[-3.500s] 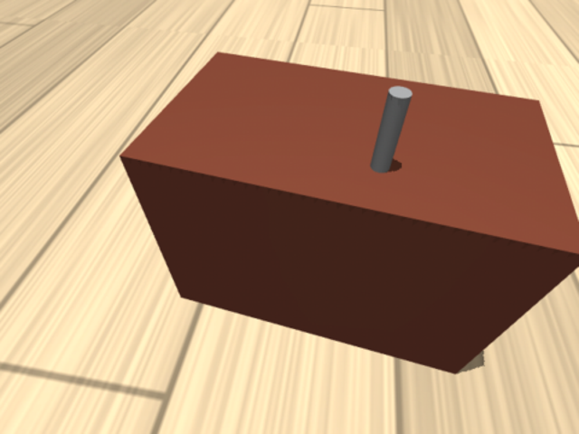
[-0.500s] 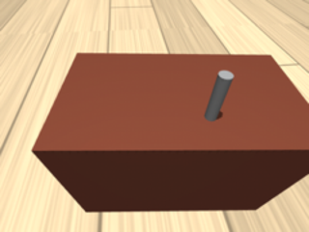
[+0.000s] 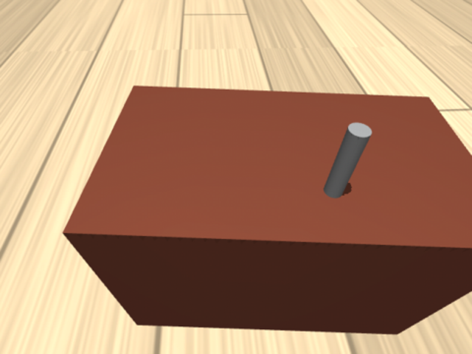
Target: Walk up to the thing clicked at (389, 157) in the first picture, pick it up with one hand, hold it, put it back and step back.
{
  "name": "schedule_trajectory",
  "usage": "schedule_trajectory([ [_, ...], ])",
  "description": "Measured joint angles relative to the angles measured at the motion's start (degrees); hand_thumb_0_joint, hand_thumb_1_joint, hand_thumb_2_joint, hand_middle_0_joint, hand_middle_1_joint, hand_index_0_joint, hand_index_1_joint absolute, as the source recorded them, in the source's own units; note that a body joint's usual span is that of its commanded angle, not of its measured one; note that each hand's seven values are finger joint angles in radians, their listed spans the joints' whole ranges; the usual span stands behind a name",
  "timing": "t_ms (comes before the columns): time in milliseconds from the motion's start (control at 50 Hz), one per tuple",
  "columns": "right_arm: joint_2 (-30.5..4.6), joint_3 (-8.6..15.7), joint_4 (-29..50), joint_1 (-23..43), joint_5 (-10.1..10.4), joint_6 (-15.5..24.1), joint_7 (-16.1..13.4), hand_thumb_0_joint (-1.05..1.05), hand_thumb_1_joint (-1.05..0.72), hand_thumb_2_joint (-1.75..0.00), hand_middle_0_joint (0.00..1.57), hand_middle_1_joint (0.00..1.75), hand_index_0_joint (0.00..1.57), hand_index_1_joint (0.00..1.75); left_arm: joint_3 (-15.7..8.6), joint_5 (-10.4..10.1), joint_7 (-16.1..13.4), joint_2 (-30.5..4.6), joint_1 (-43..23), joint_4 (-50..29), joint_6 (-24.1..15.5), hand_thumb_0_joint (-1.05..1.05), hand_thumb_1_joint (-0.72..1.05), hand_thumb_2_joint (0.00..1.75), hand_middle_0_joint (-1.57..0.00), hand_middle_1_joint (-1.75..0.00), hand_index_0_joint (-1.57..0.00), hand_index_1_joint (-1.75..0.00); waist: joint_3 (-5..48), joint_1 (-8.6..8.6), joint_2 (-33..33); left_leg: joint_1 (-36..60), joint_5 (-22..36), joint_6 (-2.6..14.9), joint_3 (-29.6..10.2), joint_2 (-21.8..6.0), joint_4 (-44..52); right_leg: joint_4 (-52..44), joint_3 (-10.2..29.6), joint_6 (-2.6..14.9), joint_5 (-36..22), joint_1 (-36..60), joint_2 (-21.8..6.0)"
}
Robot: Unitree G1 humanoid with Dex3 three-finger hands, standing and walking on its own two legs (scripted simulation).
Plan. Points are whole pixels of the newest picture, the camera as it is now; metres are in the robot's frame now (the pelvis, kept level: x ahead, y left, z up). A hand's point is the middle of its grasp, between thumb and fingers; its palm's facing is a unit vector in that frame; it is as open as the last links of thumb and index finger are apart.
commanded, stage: walk up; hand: right
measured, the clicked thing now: (344, 163) +0.52 -0.23 +0.02
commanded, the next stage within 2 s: stand in 0.36 s
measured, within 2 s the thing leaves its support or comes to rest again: neither
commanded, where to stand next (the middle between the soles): +0.06 -0.01 m, yaw -1 degrees
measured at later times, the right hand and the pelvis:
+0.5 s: hand out of the picture +0.10 -0.24 -0.15, palm faces -0.05 +0.94 -0.35, open 7.4 cm; pelvis +0.01 +0.01 +0.00, yaw +0 degrees
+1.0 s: hand out of the picture +0.08 -0.24 -0.15, palm faces -0.04 +0.94 -0.33, open 7.4 cm; pelvis +0.00 +0.01 +0.00, yaw +0 degrees
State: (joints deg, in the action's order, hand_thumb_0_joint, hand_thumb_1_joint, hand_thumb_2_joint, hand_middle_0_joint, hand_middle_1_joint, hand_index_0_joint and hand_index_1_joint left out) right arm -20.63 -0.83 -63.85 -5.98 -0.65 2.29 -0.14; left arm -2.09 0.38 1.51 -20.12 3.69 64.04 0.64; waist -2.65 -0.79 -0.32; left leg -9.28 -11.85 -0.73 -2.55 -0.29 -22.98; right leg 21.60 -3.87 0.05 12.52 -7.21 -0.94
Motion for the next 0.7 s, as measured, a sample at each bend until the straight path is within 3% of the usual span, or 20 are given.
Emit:
schedule_trajectory([
  [360,0.70,0.29,-0.74,0.34,-0.04,-0.38,-0.15,0.00,-0.90,-0.90,0.20,0.30,0.20,0.30,-0.23,0.19,-0.22,0.34,0.45,0.76,0.17,0.00,0.91,0.89,-0.20,-0.30,-0.20,-0.30,-0.14,0.16,-0.16,0.88,0.18,0.48,-0.35,0.66,1.24,-1.65,-0.40,-0.59,-0.20,1.30,-0.63],
  [700,0.62,-0.02,-1.29,1.75,0.13,-1.25,0.67,0.00,-0.90,-0.90,0.20,0.30,0.20,0.30,1.33,0.14,-0.99,0.57,0.94,2.07,-1.27,0.00,0.91,0.89,-0.20,-0.30,-0.20,-0.30,0.02,0.18,0.78,2.97,2.06,0.71,0.43,0.87,4.80,-4.58,0.35,-0.99,-2.01,2.83,-0.86],
])
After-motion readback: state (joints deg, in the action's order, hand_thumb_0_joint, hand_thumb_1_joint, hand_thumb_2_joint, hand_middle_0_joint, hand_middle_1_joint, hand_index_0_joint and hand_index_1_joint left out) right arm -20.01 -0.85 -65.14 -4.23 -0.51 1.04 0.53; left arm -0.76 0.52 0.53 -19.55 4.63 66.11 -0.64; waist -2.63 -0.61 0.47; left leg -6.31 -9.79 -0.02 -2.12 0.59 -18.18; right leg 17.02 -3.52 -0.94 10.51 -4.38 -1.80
